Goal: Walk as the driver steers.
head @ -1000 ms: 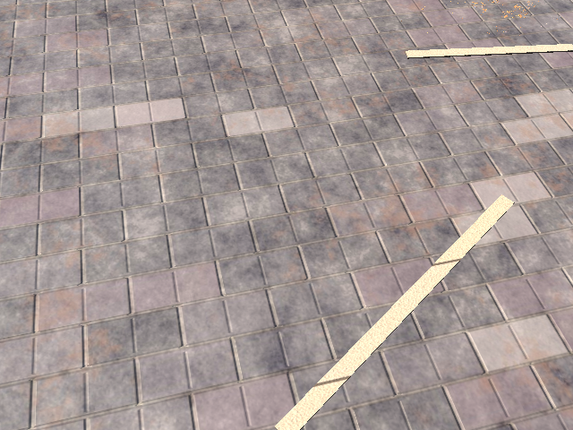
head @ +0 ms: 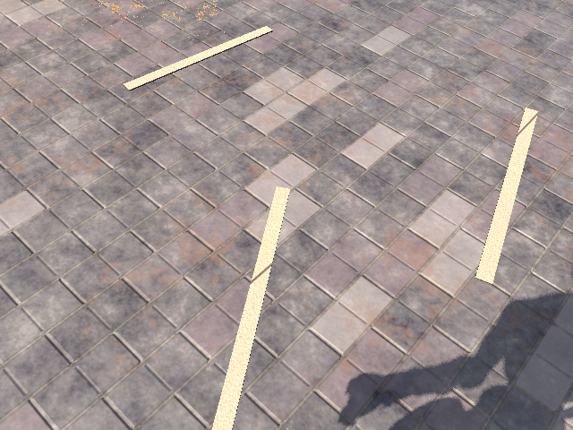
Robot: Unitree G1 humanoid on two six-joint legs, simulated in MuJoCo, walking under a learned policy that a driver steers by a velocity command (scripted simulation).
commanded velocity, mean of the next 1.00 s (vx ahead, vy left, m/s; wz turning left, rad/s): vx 0.44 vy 0.00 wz -0.45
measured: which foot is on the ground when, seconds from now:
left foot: down 0.00-0.22, up 0.24-0.70, down 0.72-1.00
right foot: up 0.00-0.20, down 0.22-0.72, up 0.74-1.00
